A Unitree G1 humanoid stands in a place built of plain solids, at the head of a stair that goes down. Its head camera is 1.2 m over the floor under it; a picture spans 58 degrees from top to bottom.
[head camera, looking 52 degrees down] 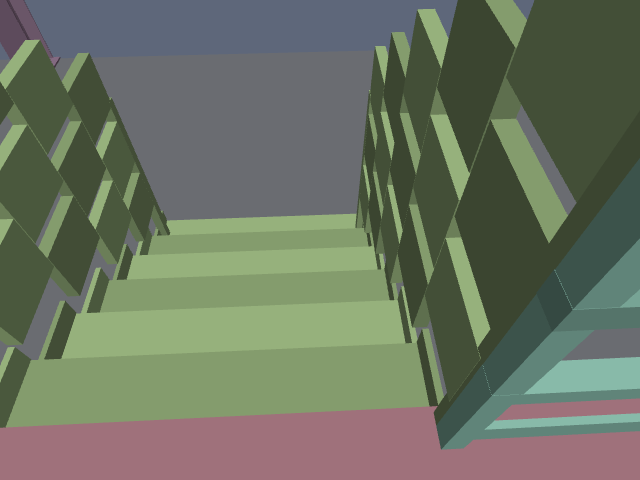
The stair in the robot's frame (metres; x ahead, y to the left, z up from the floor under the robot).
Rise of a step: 0.16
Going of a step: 0.26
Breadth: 1.32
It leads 3 degrees to the left of straight ahead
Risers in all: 7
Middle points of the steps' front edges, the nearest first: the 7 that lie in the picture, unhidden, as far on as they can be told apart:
0.34 0.30 0.00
0.60 0.31 -0.16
0.86 0.32 -0.32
1.12 0.34 -0.49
1.38 0.35 -0.65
1.64 0.36 -0.81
1.90 0.37 -0.98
